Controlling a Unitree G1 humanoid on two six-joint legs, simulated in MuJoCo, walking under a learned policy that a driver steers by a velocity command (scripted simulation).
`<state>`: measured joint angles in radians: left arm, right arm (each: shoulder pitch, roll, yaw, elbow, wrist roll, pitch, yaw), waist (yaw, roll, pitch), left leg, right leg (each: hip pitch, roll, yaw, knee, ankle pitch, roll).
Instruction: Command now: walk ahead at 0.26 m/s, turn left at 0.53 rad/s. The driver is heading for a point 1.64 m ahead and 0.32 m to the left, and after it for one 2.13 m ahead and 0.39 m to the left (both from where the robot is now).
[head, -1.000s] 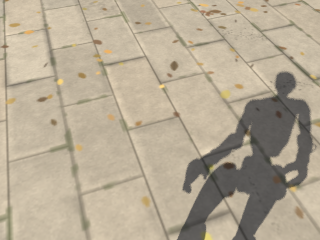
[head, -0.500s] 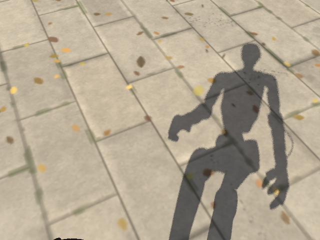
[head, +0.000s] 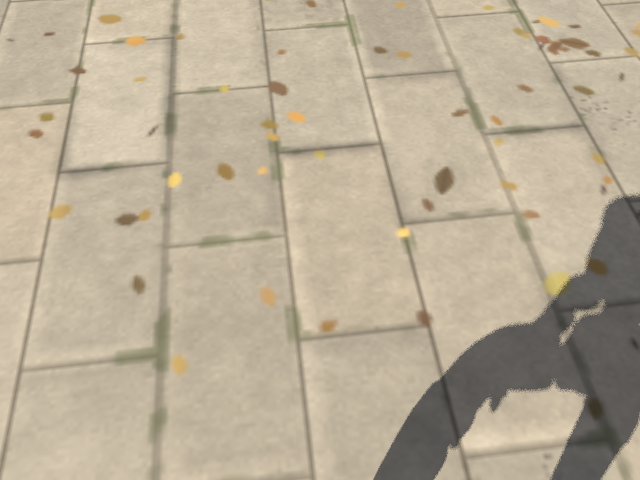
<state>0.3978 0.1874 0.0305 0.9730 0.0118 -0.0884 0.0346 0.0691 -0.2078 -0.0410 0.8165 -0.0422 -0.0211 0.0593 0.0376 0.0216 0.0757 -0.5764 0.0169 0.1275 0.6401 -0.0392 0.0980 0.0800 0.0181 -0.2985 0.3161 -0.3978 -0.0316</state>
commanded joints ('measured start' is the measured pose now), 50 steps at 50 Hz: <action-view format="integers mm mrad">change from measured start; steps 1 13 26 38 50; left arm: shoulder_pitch -23 -74 -229 -247 -166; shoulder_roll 198 116 143 162 163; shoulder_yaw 46 32 29 4 10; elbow -54 -183 -258 -251 -138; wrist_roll -2 22 -2 5 -5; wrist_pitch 12 111 115 69 79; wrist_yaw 18 -6 7 4 -11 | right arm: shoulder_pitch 225 155 205 211 128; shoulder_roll -95 -197 -198 -149 -147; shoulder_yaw -29 -65 -68 -43 -7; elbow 7 -46 -73 -24 83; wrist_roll -9 28 10 24 37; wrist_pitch -18 3 41 63 40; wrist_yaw -14 -59 -62 -62 -85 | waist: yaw -118 -7 -81 -84 -26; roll -133 1 100 -177 15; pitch -131 -171 -140 -81 -92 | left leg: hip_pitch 272 323 384 228 487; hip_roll -98 122 116 -112 64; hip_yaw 21 -369 -547 -255 -278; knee -67 -329 -326 211 -265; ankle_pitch -62 379 -17 -386 47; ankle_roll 64 171 135 -117 -57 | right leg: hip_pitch -47 -574 -533 -245 -236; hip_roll -254 -79 -22 -212 -80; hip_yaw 51 325 345 481 410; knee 354 829 487 -16 22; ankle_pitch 1188 46 -1 659 337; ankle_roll -48 85 59 -143 -21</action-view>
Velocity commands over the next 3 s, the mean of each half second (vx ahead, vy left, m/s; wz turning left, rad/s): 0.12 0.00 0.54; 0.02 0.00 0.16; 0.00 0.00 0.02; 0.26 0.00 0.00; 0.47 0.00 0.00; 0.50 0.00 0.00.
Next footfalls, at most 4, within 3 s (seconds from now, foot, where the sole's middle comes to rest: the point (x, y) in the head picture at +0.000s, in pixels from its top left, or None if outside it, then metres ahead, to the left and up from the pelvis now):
0.04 left None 0.19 0.06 -0.77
0.64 right None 0.21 -0.12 -0.77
0.94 left None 0.10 0.07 -0.77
2.28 left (281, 446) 0.50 0.14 -0.77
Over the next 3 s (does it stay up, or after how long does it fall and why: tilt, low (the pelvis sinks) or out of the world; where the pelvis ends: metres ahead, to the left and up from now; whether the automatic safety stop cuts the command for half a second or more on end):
stays up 0.78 0.13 0.01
